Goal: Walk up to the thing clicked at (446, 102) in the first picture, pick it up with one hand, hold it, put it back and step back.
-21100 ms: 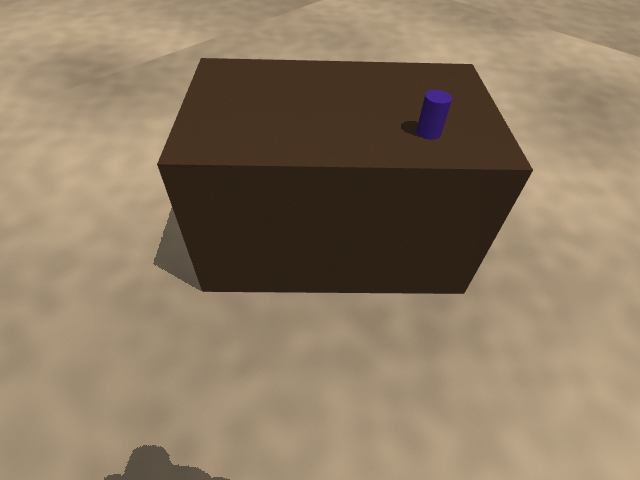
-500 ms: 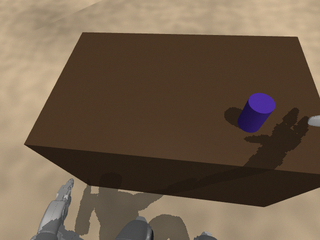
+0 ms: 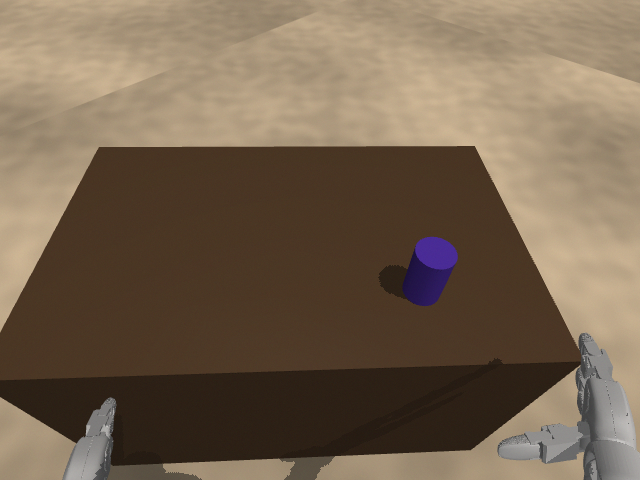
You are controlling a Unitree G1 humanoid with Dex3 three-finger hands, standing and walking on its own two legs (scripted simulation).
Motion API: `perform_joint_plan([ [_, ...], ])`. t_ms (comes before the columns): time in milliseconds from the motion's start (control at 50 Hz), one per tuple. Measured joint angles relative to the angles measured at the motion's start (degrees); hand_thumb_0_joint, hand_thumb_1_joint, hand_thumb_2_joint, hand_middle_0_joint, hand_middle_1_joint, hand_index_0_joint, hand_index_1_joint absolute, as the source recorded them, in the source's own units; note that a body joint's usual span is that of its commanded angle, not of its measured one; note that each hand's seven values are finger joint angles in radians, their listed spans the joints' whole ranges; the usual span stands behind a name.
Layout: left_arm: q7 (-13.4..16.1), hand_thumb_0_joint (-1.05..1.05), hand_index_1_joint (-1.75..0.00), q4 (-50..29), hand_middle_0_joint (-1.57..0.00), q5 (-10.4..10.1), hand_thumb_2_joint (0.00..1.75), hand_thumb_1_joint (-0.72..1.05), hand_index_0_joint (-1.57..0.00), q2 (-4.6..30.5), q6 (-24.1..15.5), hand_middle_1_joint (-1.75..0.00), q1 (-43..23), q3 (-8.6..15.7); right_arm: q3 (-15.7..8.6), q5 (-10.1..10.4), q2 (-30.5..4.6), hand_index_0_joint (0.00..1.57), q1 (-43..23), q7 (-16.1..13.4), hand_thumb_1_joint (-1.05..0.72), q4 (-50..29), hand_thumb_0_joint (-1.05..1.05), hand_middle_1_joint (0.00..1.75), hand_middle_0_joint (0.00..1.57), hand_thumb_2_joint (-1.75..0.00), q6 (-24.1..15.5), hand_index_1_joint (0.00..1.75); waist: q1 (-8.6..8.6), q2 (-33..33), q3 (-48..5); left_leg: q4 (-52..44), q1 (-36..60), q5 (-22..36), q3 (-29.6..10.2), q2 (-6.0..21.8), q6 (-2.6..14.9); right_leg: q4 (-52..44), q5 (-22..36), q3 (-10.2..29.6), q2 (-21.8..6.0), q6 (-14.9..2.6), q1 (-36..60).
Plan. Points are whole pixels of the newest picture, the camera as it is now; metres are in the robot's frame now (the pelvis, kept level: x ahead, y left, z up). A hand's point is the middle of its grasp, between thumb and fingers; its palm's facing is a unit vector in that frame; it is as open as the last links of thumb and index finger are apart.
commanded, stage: sink last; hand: right
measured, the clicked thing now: (428, 272) +0.48 -0.20 -0.09
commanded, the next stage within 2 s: home in 0.40 s
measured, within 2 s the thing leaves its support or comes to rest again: neither
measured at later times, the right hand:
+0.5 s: hand (567, 476) +0.14 -0.25 +0.01, palm faces +0.35 +0.85 -0.38, open 17.3 cm
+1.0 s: hand out of the picture +0.14 -0.16 -0.09, palm faces +0.08 +0.98 -0.19, open 17.5 cm
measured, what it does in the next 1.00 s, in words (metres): stands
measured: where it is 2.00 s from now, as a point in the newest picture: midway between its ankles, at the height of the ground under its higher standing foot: outside the picture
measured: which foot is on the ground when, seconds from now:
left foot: down 0.00-1.00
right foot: down 0.00-1.00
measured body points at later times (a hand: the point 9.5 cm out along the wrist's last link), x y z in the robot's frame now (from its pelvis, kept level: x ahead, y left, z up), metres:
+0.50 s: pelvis -0.03 +0.02 +0.00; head -0.03 +0.04 +0.45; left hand +0.13 +0.29 -0.06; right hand +0.12 -0.30 +0.04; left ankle +0.01 +0.14 -0.72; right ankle -0.04 -0.12 -0.72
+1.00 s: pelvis -0.03 +0.01 +0.01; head +0.00 +0.01 +0.45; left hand +0.14 +0.24 -0.06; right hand +0.13 -0.21 -0.07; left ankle +0.01 +0.14 -0.72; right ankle -0.04 -0.12 -0.72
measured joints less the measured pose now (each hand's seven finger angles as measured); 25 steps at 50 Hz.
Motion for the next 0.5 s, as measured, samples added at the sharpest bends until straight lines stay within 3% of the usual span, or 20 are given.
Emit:
perform_joint_plan([
  [200, 1.34, -0.01, -0.05, -1.3, -0.05, 0.89, 0.08, -0.44, -0.05, -2.06, -2.78, -0.05, 0.93, 0.18, 1.56, -0.19, 3.28, 0.06, 13.75, 0.02, 0.46, -9.94, -0.02, 0.05, 0.06, -0.07, 0.19, 0.06, -1.15, -0.68, 1.08, 0.53, 2.07, -0.16, 1.03, 0.63, 0.59, -1.25, 1.33, 1.06, 0.57, 0.55, 2.35],
  [340, 2.25, -0.01, -0.05, 0.38, -0.05, 1.45, 0.06, -0.46, -0.06, -1.79, -4.58, -0.05, 0.5, 0.9, 0.67, -0.87, 3.67, 0.06, 11.47, 0.59, 0.49, -8.93, -0.02, 0.05, 0.06, -0.06, -0.77, 0.06, -1.25, -0.14, 2.44, 1.59, 1.49, 0.15, 1.16, 0.91, 1.09, -1.45, 2.48, 1.26, 0.83, 0.98, 2.25],
  [500, 2.42, -0.01, -0.05, 1.37, -0.05, 1.7, 0.06, -0.5, -0.05, -1.01, -5.78, -0.05, 1.12, 1.02, -2.15, -0.91, 1.65, 0.06, 10.43, 0.38, 0.52, -8.27, -0.02, 0.05, 0.06, -0.06, -3.64, 0.06, -0.74, 0.4, 2.95, 0.62, 2.5, 1.14, 1.01, 0.49, 1.5, -2.68, 3.52, 1.07, 0.46, 1.37, 3.51],
])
